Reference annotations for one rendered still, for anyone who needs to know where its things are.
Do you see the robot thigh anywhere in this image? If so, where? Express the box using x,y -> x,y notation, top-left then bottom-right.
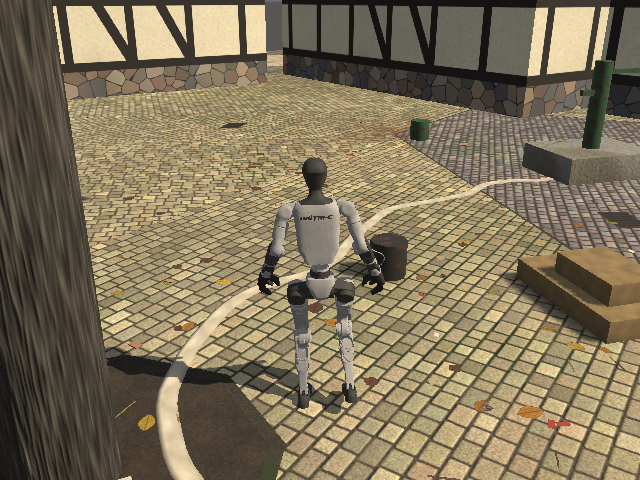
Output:
334,277 -> 355,338
287,279 -> 312,347

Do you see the right robot upper arm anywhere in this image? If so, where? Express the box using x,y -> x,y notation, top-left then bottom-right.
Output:
337,200 -> 369,254

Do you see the robot left hand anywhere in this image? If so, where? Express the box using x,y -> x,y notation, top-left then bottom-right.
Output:
257,272 -> 280,295

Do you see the left robot upper arm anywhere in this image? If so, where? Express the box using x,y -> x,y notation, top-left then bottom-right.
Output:
269,202 -> 296,257

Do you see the left robot forearm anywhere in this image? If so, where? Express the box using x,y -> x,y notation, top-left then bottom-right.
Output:
261,242 -> 280,278

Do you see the robot left thigh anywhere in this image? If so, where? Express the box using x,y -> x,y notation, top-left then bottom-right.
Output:
287,279 -> 312,347

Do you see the robot right thigh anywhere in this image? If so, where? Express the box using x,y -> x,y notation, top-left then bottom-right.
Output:
334,277 -> 355,338

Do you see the robot right hand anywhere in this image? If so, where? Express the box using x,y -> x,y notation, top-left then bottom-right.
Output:
362,271 -> 385,295

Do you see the right robot forearm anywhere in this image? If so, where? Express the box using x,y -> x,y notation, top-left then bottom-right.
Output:
359,238 -> 381,276

